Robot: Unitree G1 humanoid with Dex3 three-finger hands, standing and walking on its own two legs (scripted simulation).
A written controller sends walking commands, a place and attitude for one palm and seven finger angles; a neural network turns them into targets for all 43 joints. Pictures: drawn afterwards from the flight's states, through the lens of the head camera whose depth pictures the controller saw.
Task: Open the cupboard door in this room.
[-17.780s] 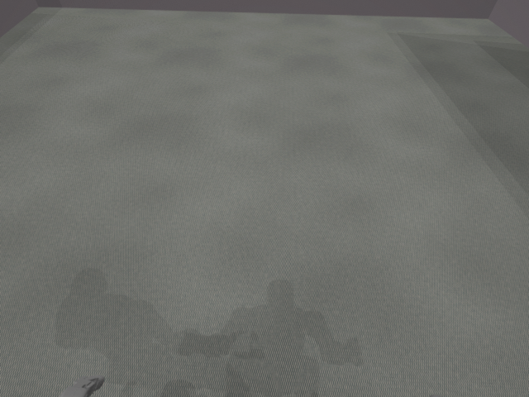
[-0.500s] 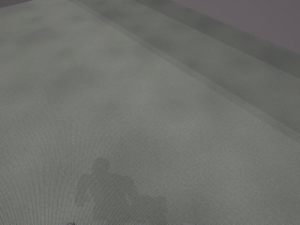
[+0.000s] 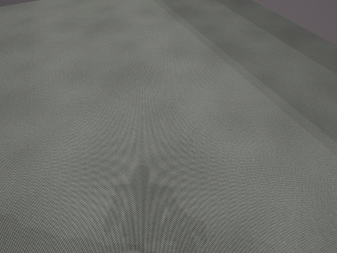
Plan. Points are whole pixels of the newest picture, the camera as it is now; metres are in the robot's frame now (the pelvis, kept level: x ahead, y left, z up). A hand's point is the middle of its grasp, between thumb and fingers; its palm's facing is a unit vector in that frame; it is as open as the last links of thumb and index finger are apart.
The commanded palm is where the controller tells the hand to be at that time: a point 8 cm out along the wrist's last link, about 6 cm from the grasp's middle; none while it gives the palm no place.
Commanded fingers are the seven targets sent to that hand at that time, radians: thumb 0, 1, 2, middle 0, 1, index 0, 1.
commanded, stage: turn or walk to find it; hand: left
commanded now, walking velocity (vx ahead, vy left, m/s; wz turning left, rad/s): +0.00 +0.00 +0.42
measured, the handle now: out of the picture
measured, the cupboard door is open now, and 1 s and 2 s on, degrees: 0 0 0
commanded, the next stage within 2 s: stand and wait in 1.52 s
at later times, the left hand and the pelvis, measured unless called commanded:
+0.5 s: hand out of the picture +0.05 +0.23 -0.15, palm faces +0.19 -0.95 -0.26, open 7.4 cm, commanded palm none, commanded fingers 0.00 0.90 0.90 -0.20 -0.30 -0.20 -0.30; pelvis -0.03 +0.01 +0.00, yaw +10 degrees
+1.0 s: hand out of the picture -0.12 +0.20 -0.18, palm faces +0.45 -0.86 -0.23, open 7.4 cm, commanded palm none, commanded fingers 0.00 0.90 0.90 -0.20 -0.30 -0.20 -0.30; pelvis -0.06 +0.00 +0.00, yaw +25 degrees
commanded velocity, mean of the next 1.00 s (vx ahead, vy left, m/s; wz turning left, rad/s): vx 0.00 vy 0.00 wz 0.42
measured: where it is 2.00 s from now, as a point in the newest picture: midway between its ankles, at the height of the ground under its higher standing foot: outside the picture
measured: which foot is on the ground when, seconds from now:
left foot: up 0.00-0.04, down 0.06-0.54, up 0.56-1.00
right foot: down 0.00-0.06, up 0.08-0.52, down 0.54-1.00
